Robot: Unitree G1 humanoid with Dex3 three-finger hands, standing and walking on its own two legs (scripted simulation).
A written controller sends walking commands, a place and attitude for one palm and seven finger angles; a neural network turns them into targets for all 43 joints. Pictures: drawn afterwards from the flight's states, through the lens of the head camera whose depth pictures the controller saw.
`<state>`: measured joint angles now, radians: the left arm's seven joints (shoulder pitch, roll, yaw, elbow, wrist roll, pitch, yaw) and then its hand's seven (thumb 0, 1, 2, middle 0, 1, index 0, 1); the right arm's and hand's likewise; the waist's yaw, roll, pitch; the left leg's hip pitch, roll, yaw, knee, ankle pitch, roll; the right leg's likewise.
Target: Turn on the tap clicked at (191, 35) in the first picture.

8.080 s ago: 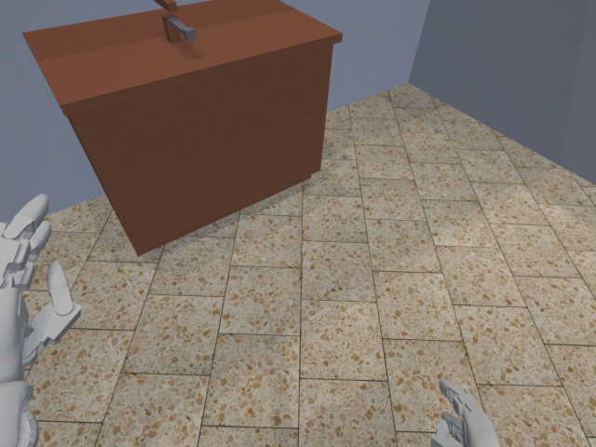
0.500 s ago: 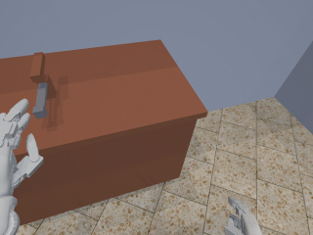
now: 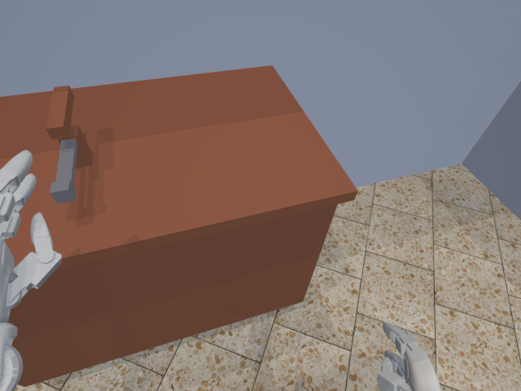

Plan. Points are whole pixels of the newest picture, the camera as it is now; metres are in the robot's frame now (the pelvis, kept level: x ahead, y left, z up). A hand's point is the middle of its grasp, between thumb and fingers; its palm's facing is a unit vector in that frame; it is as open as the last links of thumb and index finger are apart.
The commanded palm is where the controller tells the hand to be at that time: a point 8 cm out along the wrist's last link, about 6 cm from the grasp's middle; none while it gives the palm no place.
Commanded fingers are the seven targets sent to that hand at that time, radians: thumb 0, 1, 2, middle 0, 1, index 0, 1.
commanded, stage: shuffle to correct the standing spot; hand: left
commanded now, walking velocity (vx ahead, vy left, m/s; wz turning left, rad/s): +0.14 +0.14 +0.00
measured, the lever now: (63, 191) +0.39 +0.37 +0.06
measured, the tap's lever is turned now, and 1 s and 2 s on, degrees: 0 0 0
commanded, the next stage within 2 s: come to a stop and stand still in 0.36 s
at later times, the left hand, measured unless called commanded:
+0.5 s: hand (38, 237) +0.24 +0.28 +0.17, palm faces +0.40 -0.83 -0.38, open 7.4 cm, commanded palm +0.19 +0.32 +0.19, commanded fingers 0.00 0.90 0.90 -0.20 -0.30 -0.20 -0.30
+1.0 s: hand (18, 205) +0.28 +0.33 +0.17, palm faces +0.41 -0.85 -0.35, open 7.4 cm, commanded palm +0.23 +0.36 +0.19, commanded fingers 0.00 0.90 0.90 -0.20 -0.30 -0.20 -0.30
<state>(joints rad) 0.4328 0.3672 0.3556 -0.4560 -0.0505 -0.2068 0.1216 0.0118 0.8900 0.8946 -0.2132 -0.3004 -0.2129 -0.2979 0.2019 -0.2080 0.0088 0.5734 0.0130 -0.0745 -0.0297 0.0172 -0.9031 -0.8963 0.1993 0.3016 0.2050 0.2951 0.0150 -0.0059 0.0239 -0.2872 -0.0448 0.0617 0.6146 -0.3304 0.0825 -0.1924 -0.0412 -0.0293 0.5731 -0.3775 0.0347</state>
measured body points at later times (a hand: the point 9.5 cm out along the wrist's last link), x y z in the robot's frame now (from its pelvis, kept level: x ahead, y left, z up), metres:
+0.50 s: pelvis +0.03 +0.04 +0.00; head +0.05 +0.05 +0.45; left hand +0.21 +0.32 +0.19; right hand +0.18 -0.21 -0.09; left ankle +0.07 +0.16 -0.71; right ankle -0.01 -0.12 -0.73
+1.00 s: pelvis +0.06 +0.08 +0.01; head +0.07 +0.08 +0.46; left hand +0.25 +0.37 +0.19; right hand +0.24 -0.14 -0.07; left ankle +0.09 +0.17 -0.73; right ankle +0.05 -0.03 -0.73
